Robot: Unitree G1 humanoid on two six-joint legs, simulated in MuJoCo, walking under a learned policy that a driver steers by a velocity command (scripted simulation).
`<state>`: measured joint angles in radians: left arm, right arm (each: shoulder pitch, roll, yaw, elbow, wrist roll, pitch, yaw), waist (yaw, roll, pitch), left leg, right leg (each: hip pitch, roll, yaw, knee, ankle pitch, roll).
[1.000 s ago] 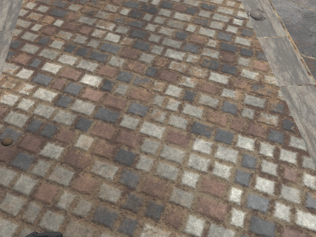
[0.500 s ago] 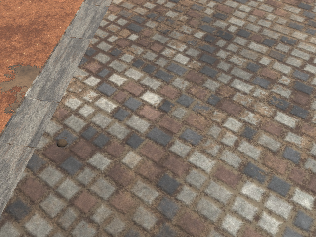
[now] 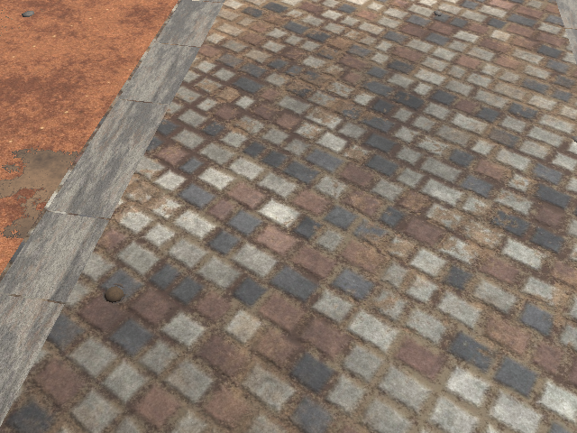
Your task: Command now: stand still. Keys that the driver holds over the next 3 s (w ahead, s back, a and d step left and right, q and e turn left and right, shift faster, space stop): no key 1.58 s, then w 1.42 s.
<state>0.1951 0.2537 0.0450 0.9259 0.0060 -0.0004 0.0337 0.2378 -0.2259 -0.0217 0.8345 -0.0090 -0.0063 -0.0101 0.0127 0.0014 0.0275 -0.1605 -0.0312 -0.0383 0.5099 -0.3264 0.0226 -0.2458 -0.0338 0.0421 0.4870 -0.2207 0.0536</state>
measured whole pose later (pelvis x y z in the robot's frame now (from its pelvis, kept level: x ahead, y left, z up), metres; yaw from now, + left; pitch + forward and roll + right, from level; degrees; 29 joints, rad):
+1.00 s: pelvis +0.00 +0.00 +0.00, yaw -1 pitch -1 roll +0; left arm 0.22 0.20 0.03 1.14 0.00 0.02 0.05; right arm 0.32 -0.19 0.00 1.06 0.00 -0.01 -0.03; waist 0.01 -0.01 0.04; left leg -0.14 -0.03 -0.02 0.47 -0.31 0.01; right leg -0.24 -0.03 0.05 0.47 -0.21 0.05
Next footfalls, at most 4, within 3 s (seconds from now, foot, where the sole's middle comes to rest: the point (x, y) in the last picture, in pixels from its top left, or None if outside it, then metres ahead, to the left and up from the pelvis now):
2.30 left None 0.46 0.08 -0.77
2.88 right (364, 334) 0.78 -0.16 -0.77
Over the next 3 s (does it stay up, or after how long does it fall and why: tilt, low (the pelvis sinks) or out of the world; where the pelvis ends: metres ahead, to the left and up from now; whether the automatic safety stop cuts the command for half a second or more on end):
stays up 0.67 -0.07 0.00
